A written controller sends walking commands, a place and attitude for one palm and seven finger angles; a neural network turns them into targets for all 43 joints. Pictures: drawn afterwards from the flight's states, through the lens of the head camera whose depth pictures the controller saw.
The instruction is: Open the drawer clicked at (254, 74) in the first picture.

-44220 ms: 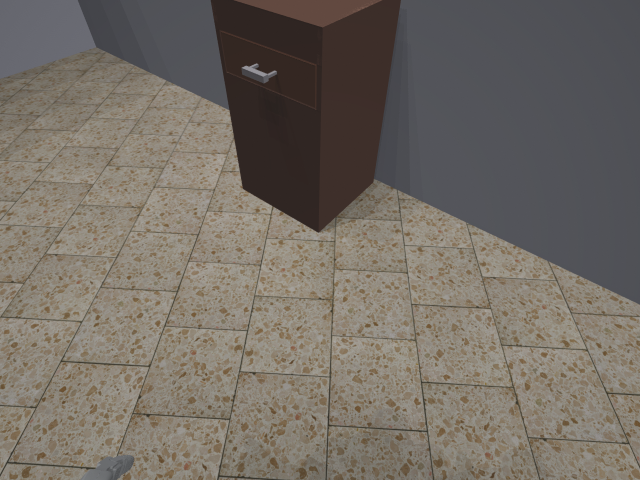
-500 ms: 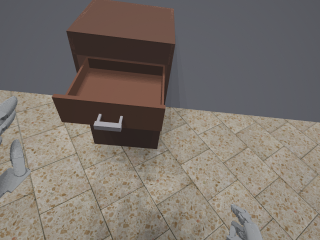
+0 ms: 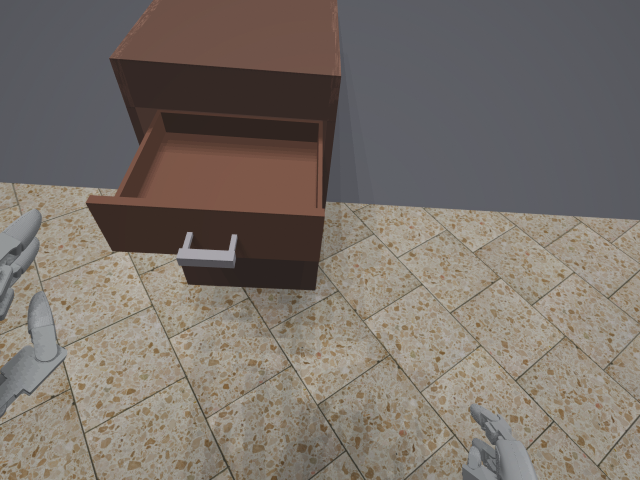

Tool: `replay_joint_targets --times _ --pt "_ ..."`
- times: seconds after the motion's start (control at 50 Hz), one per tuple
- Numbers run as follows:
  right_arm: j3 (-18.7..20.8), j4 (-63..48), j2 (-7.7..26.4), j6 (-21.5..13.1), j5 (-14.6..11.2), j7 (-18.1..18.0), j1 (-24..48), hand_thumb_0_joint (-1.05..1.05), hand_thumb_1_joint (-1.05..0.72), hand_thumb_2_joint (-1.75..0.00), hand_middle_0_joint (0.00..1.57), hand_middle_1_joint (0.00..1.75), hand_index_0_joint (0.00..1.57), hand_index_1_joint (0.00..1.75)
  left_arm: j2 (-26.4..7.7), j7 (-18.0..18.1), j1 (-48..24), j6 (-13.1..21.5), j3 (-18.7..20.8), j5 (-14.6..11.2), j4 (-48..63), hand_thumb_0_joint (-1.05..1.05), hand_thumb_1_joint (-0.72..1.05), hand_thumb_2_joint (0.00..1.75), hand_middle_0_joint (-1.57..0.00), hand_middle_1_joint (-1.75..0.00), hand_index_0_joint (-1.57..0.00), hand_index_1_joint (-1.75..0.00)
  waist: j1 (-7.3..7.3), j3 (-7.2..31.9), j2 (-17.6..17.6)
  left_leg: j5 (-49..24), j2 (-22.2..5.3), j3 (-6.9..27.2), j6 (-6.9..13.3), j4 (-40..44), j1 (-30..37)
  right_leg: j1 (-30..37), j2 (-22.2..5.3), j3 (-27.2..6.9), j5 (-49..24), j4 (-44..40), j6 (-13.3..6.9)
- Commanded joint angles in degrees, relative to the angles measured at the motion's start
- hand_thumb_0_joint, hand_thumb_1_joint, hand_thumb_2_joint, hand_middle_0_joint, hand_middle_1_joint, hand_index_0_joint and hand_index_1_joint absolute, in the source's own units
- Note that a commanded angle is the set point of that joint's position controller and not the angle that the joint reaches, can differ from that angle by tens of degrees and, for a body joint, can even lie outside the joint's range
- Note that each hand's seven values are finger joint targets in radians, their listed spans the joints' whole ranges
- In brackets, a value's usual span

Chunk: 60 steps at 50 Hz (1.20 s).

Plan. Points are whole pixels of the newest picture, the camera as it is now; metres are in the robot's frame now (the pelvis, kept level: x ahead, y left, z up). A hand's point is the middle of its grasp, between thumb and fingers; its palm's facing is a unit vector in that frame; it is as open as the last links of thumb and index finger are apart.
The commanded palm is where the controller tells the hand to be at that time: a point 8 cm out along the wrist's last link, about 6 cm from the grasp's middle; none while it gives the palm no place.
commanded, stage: stop stepping back and stand still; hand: left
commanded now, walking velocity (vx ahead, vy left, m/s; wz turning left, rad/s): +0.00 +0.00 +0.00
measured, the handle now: (209, 248) +0.52 +0.21 -0.11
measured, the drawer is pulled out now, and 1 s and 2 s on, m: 0.30 0.30 0.30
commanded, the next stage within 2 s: let the arm hang, fingers relaxed in 0.12 s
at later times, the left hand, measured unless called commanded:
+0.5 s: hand out of the picture +0.07 +0.19 -0.16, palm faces -0.05 -0.98 -0.21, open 7.4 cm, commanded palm none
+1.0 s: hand out of the picture -0.01 +0.22 -0.16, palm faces +0.01 -0.96 -0.29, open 7.4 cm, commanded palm none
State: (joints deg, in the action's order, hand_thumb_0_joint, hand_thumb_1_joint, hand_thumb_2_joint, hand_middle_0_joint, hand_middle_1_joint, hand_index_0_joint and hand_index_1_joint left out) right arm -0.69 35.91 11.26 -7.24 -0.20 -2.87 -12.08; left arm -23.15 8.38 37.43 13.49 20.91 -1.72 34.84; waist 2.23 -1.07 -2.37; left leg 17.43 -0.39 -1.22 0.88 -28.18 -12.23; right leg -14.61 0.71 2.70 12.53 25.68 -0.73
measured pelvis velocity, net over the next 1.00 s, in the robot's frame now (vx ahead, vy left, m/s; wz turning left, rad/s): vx -0.02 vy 0.00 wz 0.01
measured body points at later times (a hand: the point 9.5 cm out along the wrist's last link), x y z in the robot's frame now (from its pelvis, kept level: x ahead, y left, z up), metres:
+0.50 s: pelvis -0.01 +0.00 +0.00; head +0.01 +0.02 +0.44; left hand +0.07 +0.24 -0.14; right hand +0.10 -0.26 -0.12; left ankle -0.03 +0.10 -0.74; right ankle +0.01 -0.11 -0.74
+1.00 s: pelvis -0.02 +0.00 +0.01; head -0.01 -0.01 +0.46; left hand -0.01 +0.27 -0.14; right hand -0.02 -0.22 -0.16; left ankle -0.03 +0.10 -0.74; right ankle +0.01 -0.11 -0.74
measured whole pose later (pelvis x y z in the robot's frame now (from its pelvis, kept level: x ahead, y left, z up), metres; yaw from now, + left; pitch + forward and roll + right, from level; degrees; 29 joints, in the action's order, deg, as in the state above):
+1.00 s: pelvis -0.02 +0.00 +0.01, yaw +1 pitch -2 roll +0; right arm -0.2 62.8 9.8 0.7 1.0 -1.1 -15.7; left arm -13.6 1.2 12.9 -0.4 0.5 0.8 -64.0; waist 0.1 -3.9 1.4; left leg 12.2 1.2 -1.2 1.4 -21.4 -7.1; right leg -10.5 -0.7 2.7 8.9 21.4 -0.5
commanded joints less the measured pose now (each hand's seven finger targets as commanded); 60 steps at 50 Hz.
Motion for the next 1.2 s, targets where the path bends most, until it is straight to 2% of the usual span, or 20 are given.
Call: replay_joint_targets --times 0.0,0.06,0.12,0.16,0.18,0.2,0.22,0.24,0.28,0.3,0.34,0.36,0.38,0.46,0.54,0.64,0.68,0.84,0.98,1.18 --pt "2.9 -9.1 6.8 -2.6 -0.5 -0.3 5.0 0.0 -0.9 -0.9 0.2 0.3 0.2 0.3 -7.3 0.8 3.2 3.7 6.8 -0.8 10.8 0.0 0.9 0.9 -0.2 -0.3 -0.2 -0.3 -0.98 8.9 4.6 -21.8 -4.8 3.5 -0.4 3.5 -3.0 11.9 -4.6 -4.1 -23.0 0.8 -0.4" --pt "3.0 -9.7 6.9 -2.2 -0.4 -0.6 5.6 0.0 -0.9 -0.9 0.2 0.3 0.2 0.3 -8.0 0.8 2.6 3.7 7.5 -1.0 12.4 0.0 0.9 0.9 -0.2 -0.3 -0.2 -0.3 -1.11 8.9 5.9 -20.6 -4.5 3.1 -0.3 4.0 -2.4 11.1 -4.5 -4.3 -21.8 0.4 -0.3" --pt "2.8 -9.9 6.8 -1.9 -0.5 -0.6 5.5 0.0 -0.9 -0.9 0.2 0.3 0.2 0.3 -7.1 0.7 2.4 3.5 6.6 -1.0 11.6 0.0 0.9 0.9 -0.2 -0.3 -0.2 -0.3 -1.08 8.6 4.7 -19.7 -4.5 3.3 -0.3 4.3 -2.6 11.2 -4.4 -4.2 -20.9 0.2 -0.1" --pt "2.9 -10.1 7.0 -1.9 -0.4 -0.9 5.9 0.0 -0.9 -0.9 0.2 0.3 0.2 0.3 -7.6 0.7 1.4 3.4 6.8 -1.0 12.3 0.0 0.9 0.9 -0.2 -0.3 -0.2 -0.3 -1.21 8.1 6.1 -19.3 -4.4 3.2 -0.4 4.9 -2.2 10.2 -4.1 -4.0 -19.6 -0.2 0.0" --pt "2.7 -10.0 6.7 -1.9 -0.3 -0.9 6.0 0.0 -0.9 -0.9 0.2 0.3 0.2 0.3 -7.3 0.7 1.1 3.4 6.5 -1.0 11.9 0.0 0.9 0.9 -0.2 -0.3 -0.2 -0.3 -1.2 7.8 4.9 -19.1 -4.6 3.4 -0.2 5.1 -2.1 10.1 -4.2 -3.9 -19.5 -0.3 0.2" --pt "6.7 3.2 17.6 -3.5 -0.8 3.6 8.4 0.0 -0.9 -0.9 0.2 0.3 0.2 0.3 -0.7 -6.4 -9.9 -7.0 -16.5 5.2 -37.4 0.0 0.9 0.9 -0.2 -0.3 -0.2 -0.3 1.47 2.4 5.5 -21.9 -4.5 4.3 0.5 -2.7 -4.7 0.1 -7.4 -1.8 -21.9 6.6 -0.9" --pt "6.7 3.7 14.4 0.0 0.0 3.4 2.6 0.0 -0.9 -0.9 0.2 0.3 0.2 0.3 0.4 -7.4 -9.4 -11.5 -14.2 4.9 -40.3 0.0 0.9 0.9 -0.2 -0.3 -0.2 -0.3 0.29 7.4 4.4 -22.8 -5.6 4.5 0.3 -1.6 -0.7 -0.8 -6.7 -4.5 -18.2 5.9 -1.2" --pt "6.3 2.8 14.1 1.1 0.0 3.1 1.9 0.0 -0.9 -0.9 0.2 0.3 0.2 0.3 1.4 -7.7 -9.3 -12.7 -14.6 4.6 -40.1 0.0 0.9 0.9 -0.2 -0.3 -0.2 -0.3 0.24 6.3 6.1 -21.9 -6.5 5.1 1.0 -0.6 -0.9 -2.5 -5.5 -3.0 -12.6 6.8 -0.5" --pt "5.2 2.2 13.3 2.4 0.6 2.9 2.0 0.0 -0.9 -0.9 0.2 0.3 0.2 0.3 1.3 -7.8 -13.2 -12.5 -15.4 4.5 -44.5 0.0 0.9 0.9 -0.2 -0.3 -0.2 -0.3 -0.9 8.5 0.0 -24.6 -7.2 8.1 3.0 -0.9 -1.9 -1.0 -4.3 -2.5 -9.9 7.8 -0.5" --pt "4.6 2.2 13.2 3.1 0.8 2.8 2.2 0.0 -0.9 -0.9 0.2 0.3 0.2 0.3 0.3 -7.9 -14.4 -12.6 -15.6 4.5 -47.5 0.0 0.9 0.9 -0.2 -0.3 -0.2 -0.3 -1.44 8.3 -4.3 -24.5 -6.3 7.8 2.9 -1.3 -2.9 1.9 -4.8 -3.3 -13.6 6.5 -0.6" --pt "4.2 3.0 13.1 4.1 1.0 2.4 2.1 0.0 -0.9 -0.9 0.2 0.3 0.2 0.3 -2.0 -8.0 -17.0 -12.6 -15.7 4.5 -55.1 0.0 0.9 0.9 -0.2 -0.3 -0.2 -0.3 -1.57 8.7 -11.8 -18.8 -3.3 5.6 1.6 -2.9 -2.4 5.5 -8.6 -7.4 -22.3 4.0 -2.1" --pt "4.2 3.7 13.1 4.7 1.1 2.4 2.0 0.0 -0.9 -0.9 0.2 0.3 0.2 0.3 -2.7 -7.8 -19.4 -12.8 -16.1 4.3 -59.1 0.0 0.9 0.9 -0.2 -0.3 -0.2 -0.3 -1.23 7.1 -10.4 -15.7 -2.4 5.4 1.3 -1.9 -1.6 4.3 -9.4 -8.0 -21.0 3.1 -3.1" --pt "3.9 4.7 12.6 5.2 1.4 2.2 2.2 0.0 -0.9 -0.9 0.2 0.3 0.2 0.3 -2.7 -7.8 -21.0 -13.1 -16.6 4.0 -62.5 0.0 0.9 0.9 -0.2 -0.3 -0.2 -0.3 -1.26 5.2 -7.6 -14.7 -2.4 5.4 1.2 -0.2 -1.4 3.9 -9.1 -8.3 -19.6 2.2 -2.8" --pt "2.3 8.8 10.9 6.1 1.4 2.0 2.9 0.0 -0.9 -0.9 0.2 0.3 0.2 0.3 -1.5 -7.4 -23.0 -13.9 -18.3 3.2 -73.8 0.0 0.9 0.9 -0.2 -0.3 -0.2 -0.3 -2.64 1.9 7.4 -14.9 -4.3 6.6 1.3 6.3 -1.9 6.7 -5.9 -6.3 -8.6 -0.6 -0.8" --pt "1.4 13.6 9.0 6.7 1.1 1.7 0.6 0.0 -0.9 -0.9 0.2 0.3 0.2 0.3 0.4 -7.7 -22.4 -13.7 -19.3 2.7 -82.9 0.0 0.9 0.9 -0.2 -0.3 -0.2 -0.3 -2.56 0.3 10.7 -5.0 -3.9 6.3 1.0 9.6 -2.4 7.7 -5.7 -6.5 -2.0 -4.9 -0.9" --pt "1.6 18.1 8.2 7.0 1.0 1.3 -3.3 0.0 -0.9 -0.9 0.2 0.3 0.2 0.3 1.7 -7.7 -21.7 -13.3 -19.4 2.4 -90.0 0.0 0.9 0.9 -0.2 -0.3 -0.2 -0.3 -2.24 0.8 9.4 -3.1 -4.3 6.5 1.1 10.8 -0.9 8.3 -6.0 -6.0 -1.4 -7.3 -1.3" --pt "1.9 19.6 8.2 6.9 0.9 1.2 -4.7 0.0 -0.9 -0.9 0.2 0.3 0.2 0.3 2.0 -7.5 -21.9 -13.1 -19.5 2.4 -92.0 0.0 0.9 0.9 -0.2 -0.3 -0.2 -0.3 -2.08 1.1 6.2 -5.5 -4.8 6.6 1.2 10.7 0.5 8.3 -6.1 -5.6 -2.8 -7.5 -1.3" --pt "2.2 24.0 7.6 7.0 0.9 1.0 -7.1 0.0 -0.9 -0.9 0.2 0.3 0.2 0.3 2.3 -7.0 -22.7 -13.0 -19.5 2.3 -96.4 0.0 0.9 0.9 -0.2 -0.3 -0.2 -0.3 -1.9 -4.4 1.1 -4.6 -4.9 6.5 1.4 12.3 -0.4 5.7 -6.1 -5.4 -0.7 -8.4 -1.3" --pt "2.4 25.3 6.9 6.9 1.1 1.2 -6.5 0.0 -0.9 -0.9 0.2 0.3 0.2 0.3 2.1 -6.8 -23.7 -12.9 -19.1 2.4 -96.9 0.0 0.9 0.9 -0.2 -0.3 -0.2 -0.3 -2.03 -4.4 0.7 -3.5 -4.8 6.3 1.5 13.0 -0.1 5.2 -6.1 -5.7 0.6 -8.5 -1.1" --pt "2.6 25.8 7.2 6.5 1.1 1.1 -4.7 0.0 -0.9 -0.9 0.2 0.3 0.2 0.3 1.5 -6.8 -25.9 -12.4 -18.6 2.5 -96.4 0.0 0.9 0.9 -0.2 -0.3 -0.2 -0.3 -1.98 -2.6 2.7 -8.4 -4.8 5.6 0.9 12.5 1.6 6.9 -6.6 -6.0 -3.6 -8.8 -1.3"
